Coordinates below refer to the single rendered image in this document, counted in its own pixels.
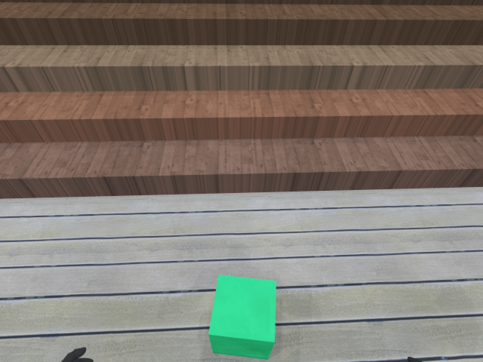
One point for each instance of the carton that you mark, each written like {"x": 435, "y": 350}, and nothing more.
{"x": 243, "y": 317}

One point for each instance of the left robot hand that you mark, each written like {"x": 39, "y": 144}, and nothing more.
{"x": 74, "y": 356}

